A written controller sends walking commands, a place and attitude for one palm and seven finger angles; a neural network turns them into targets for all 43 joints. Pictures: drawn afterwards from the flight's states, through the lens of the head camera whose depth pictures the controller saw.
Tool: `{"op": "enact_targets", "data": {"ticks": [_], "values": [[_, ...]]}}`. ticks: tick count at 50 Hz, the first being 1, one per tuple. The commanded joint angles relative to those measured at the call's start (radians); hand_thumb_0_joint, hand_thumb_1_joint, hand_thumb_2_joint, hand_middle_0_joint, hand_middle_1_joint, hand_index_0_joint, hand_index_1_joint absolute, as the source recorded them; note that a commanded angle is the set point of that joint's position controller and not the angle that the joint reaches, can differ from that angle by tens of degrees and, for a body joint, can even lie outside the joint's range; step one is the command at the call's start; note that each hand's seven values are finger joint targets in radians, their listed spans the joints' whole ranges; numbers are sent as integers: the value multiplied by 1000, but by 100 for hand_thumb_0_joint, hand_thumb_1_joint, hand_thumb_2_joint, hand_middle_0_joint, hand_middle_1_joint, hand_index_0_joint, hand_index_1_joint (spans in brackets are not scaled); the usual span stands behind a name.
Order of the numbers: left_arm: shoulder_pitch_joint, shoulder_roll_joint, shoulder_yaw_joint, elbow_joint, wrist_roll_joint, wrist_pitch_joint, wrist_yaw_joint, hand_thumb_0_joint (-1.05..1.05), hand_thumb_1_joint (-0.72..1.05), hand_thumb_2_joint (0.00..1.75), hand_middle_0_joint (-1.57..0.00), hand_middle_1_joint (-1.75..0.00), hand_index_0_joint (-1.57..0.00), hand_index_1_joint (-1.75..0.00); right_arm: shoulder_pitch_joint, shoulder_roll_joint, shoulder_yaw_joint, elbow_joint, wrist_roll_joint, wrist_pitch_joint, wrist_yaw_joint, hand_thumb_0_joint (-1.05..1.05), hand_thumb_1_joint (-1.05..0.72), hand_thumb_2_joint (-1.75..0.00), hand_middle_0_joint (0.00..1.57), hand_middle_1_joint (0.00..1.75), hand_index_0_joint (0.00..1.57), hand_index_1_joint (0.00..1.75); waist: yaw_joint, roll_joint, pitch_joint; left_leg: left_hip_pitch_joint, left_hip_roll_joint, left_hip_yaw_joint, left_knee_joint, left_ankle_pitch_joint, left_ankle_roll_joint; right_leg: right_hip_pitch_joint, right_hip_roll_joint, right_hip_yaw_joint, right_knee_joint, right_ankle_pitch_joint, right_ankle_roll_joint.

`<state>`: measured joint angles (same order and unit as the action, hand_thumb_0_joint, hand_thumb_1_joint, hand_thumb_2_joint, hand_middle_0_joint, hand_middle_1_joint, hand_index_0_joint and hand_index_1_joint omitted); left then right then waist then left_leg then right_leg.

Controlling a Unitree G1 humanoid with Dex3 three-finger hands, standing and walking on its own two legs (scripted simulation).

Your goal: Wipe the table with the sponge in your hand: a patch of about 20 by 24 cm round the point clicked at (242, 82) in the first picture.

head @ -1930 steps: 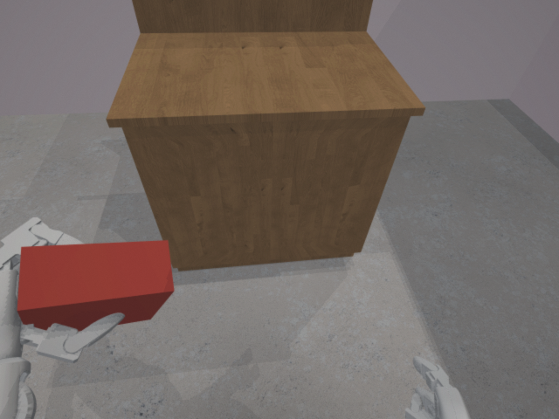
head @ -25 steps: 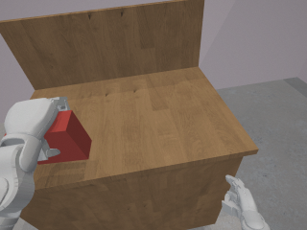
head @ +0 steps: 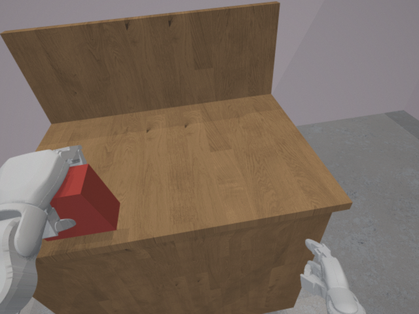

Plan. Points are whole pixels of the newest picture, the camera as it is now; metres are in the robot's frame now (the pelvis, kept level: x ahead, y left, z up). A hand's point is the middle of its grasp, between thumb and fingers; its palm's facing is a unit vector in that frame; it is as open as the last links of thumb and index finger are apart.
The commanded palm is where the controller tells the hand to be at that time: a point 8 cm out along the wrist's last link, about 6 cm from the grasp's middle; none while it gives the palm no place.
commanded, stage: bring the sponge back beside the body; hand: left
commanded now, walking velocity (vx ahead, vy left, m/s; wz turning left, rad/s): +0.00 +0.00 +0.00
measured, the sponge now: (73, 211) +0.21 +0.30 +0.13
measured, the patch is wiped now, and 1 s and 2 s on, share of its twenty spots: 1.00 1.00 1.00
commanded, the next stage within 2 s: step back with the hand held close in 0.38 s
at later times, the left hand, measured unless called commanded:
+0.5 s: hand (64, 196) +0.20 +0.29 +0.18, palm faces +0.20 -0.10 -0.98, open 9.8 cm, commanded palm +0.16 +0.28 +0.24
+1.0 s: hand (84, 181) +0.21 +0.24 +0.21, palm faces +0.39 -0.78 -0.49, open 9.8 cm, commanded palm +0.14 +0.29 +0.24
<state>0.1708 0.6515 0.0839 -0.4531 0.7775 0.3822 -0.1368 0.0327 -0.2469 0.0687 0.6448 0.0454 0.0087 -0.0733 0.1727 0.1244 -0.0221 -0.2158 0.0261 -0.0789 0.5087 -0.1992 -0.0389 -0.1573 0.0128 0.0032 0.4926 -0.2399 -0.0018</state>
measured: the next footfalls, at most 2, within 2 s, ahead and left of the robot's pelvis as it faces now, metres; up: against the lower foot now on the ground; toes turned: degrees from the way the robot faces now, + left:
right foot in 1.28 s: -0.02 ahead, -0.12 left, +0.00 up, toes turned +1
left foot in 1.52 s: -0.13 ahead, +0.14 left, +0.00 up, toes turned +6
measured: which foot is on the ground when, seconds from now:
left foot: down 0.00-1.00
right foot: down 0.00-1.00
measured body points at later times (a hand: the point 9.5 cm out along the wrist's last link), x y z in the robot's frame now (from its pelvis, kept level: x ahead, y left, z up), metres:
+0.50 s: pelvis +0.00 +0.00 +0.00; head -0.04 -0.04 +0.45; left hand +0.19 +0.29 +0.23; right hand +0.26 -0.18 -0.06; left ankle +0.06 +0.14 -0.74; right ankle +0.02 -0.12 -0.74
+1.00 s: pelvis -0.01 +0.00 -0.01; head +0.02 +0.01 +0.44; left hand +0.18 +0.28 +0.24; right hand +0.12 -0.24 -0.11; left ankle +0.02 +0.12 -0.73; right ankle +0.01 -0.12 -0.74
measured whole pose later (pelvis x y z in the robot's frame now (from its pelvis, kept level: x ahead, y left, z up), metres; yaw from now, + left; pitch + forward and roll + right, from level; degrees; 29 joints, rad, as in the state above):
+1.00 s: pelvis -0.01 +0.00 -0.01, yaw +1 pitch +3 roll -2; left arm 0.45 0.48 0.49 -0.65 -0.07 -0.15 0.12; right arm 0.24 -0.24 0.01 0.62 0.03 -0.03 -0.06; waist -0.04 0.04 0.02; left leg -0.46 0.02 -0.05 0.72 -0.25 -0.01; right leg -0.35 0.03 -0.03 0.55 -0.24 0.00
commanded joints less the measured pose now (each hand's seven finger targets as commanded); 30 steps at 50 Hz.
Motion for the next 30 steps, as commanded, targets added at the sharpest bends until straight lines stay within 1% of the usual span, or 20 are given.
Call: {"op": "enact_targets", "data": {"ticks": [1,3,5,6,8,10,13,14,15,16,19,20,21,24,25,26,27,28,29,30], "values": [[-160,170,123,-156,4,3,27,0,10,130,-120,-160,-120,-160,-258,-89,-33,-210,2,-64,-14,0,-90,-90,20,30,20,30,-9,-44,-93,28,-43,30,-93,-46,50,-53,13,21,-123,-59,-47],[-164,180,121,-171,9,-1,27,0,10,130,-120,-160,-120,-160,-251,-93,-34,-206,-1,-66,-18,0,-90,-90,20,30,20,30,-14,-45,-97,36,-44,29,-99,-42,54,-52,15,4,-122,-54,-43],[-193,218,141,-226,30,-6,32,0,10,130,-120,-160,-120,-160,-261,-91,-34,-212,3,-83,-22,0,-90,-90,20,30,20,30,-22,-15,-111,42,-42,18,-100,-54,55,-47,26,43,-117,-67,-49],[-214,211,130,-236,35,-9,35,0,10,130,-120,-160,-120,-160,-253,-86,-29,-217,-6,-85,-24,0,-90,-90,20,30,20,30,-8,-5,-126,36,-48,24,-95,-35,57,-34,15,15,-110,-55,-49],[-200,238,155,-207,50,-17,45,0,10,130,-120,-160,-120,-160,-236,-91,-33,-199,-14,-82,-24,0,-90,-90,20,30,20,30,-7,-23,-108,42,-47,28,-92,-17,57,-42,17,13,-119,-54,-51],[-228,285,193,-239,65,-19,55,0,10,130,-120,-160,-120,-160,-245,-95,-37,-200,-6,-88,-22,0,-90,-90,20,30,20,30,-10,15,-127,48,-48,20,-92,-26,54,-32,31,56,-117,-69,-59],[-217,243,169,-179,60,-18,64,0,10,130,-120,-160,-120,-160,-235,-91,-37,-186,-14,-76,-15,0,-90,-90,20,30,20,30,-2,13,-97,43,-50,33,-90,3,50,-40,22,25,-126,-47,-59],[-222,253,181,-176,53,-16,67,0,10,130,-120,-160,-120,-160,-234,-91,-39,-184,-12,-74,-13,0,-90,-90,20,30,20,30,1,-6,-111,46,-50,29,-90,7,50,-35,20,35,-123,-45,-56],[-230,249,179,-185,49,-11,63,0,10,130,-120,-160,-120,-160,-254,-91,-40,-191,-1,-82,-14,0,-90,-90,20,30,20,30,-9,20,-102,47,-48,22,-94,-14,47,-39,33,62,-124,-56,-63],[-218,226,166,-162,39,-8,62,0,10,130,-120,-160,-120,-160,-247,-89,-37,-192,-7,-78,-13,0,-90,-90,20,30,20,30,3,-1,-119,37,-48,26,-94,1,48,-21,22,29,-118,-33,-60],[-181,202,150,-155,16,-1,51,0,10,130,-120,-160,-120,-160,-246,-94,-40,-189,-5,-71,-13,0,-90,-90,20,30,20,30,-3,-48,-109,47,-46,32,-90,13,52,-34,16,20,-125,-18,-45],[-179,193,143,-169,13,3,44,0,10,130,-120,-160,-120,-160,-263,-93,-39,-200,7,-81,-15,0,-90,-90,20,30,20,30,-15,-5,-100,46,-44,24,-97,-15,49,-39,27,49,-125,-35,-52],[-175,175,128,-153,5,5,40,0,10,130,-120,-160,-120,-160,-257,-90,-36,-202,-1,-78,-16,0,-90,-90,20,30,20,30,-6,-27,-92,28,-44,30,-95,-26,50,-38,14,22,-123,-37,-48],[-166,193,134,-175,13,0,35,0,10,130,-120,-160,-120,-160,-246,-96,-38,-201,-4,-75,-22,0,-90,-90,20,30,20,30,-10,-63,-95,41,-46,32,-91,-16,56,-47,15,17,-125,-39,-41],[-128,98,52,-47,38,15,29,0,10,130,-120,-160,-120,-160,-239,-96,-35,-194,5,-84,-25,0,-90,-90,20,30,20,30,-41,-76,-31,23,-41,34,-100,-61,51,-86,30,28,-132,-73,-45],[-308,-65,295,-273,-785,-232,111,0,10,130,-120,-160,-120,-160,-57,-57,-25,-384,13,-88,-11,0,-90,-90,20,30,20,30,-138,-286,85,-7,-43,12,63,-251,84,-339,-21,103,-256,-174,-30],[-115,36,313,-81,-770,-308,151,0,10,130,-120,-160,-120,-160,40,-61,-9,-282,-18,-94,-16,0,-90,-90,20,30,20,30,-140,-376,11,36,-59,36,175,-234,76,-386,-74,120,-267,-233,-63],[-86,-14,265,-113,-772,-332,161,0,10,130,-120,-160,-120,-160,16,-49,-21,-269,-21,-85,-7,0,-90,-90,20,30,20,30,-146,-382,3,34,-72,44,233,-210,66,-409,-100,135,-256,-243,-85],[-118,47,360,-274,-803,-371,189,0,10,130,-120,-160,-120,-160,64,-75,-36,-264,-21,-76,-14,0,-90,-90,20,30,20,30,-145,-348,-57,43,-52,39,283,-191,62,-391,-156,148,-231,-168,-96],[-147,118,425,-392,-815,-418,217,0,10,130,-120,-160,-120,-160,63,-87,-27,-258,-32,-85,-19,0,-90,-90,20,30,20,30,-152,-229,-102,37,-31,35,218,-159,62,-330,-160,146,-173,-57,-94]]}}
